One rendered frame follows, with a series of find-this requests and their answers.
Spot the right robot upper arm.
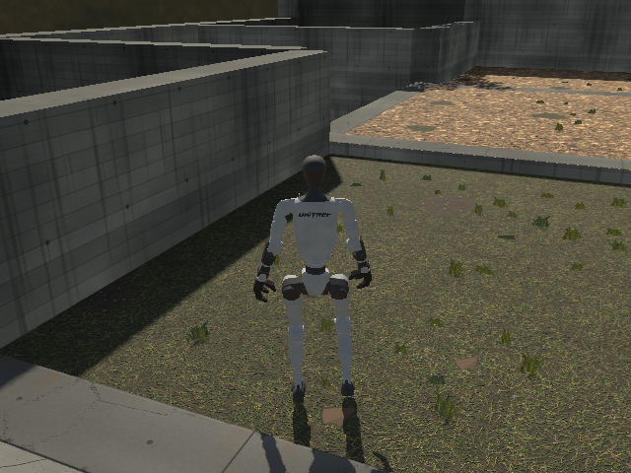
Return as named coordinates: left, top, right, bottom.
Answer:
left=335, top=198, right=362, bottom=252

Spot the left robot forearm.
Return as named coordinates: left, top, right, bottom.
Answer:
left=255, top=238, right=277, bottom=282

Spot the right robot hand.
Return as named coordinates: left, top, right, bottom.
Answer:
left=349, top=269, right=373, bottom=289

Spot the left robot upper arm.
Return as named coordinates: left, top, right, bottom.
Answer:
left=267, top=198, right=295, bottom=254

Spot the left robot hand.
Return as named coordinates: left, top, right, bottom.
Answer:
left=253, top=278, right=276, bottom=303

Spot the left robot shin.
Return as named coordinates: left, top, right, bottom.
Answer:
left=288, top=325, right=304, bottom=389

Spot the right robot foot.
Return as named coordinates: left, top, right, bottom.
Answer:
left=341, top=379, right=355, bottom=396

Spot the right robot forearm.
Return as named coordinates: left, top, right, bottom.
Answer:
left=352, top=237, right=371, bottom=273

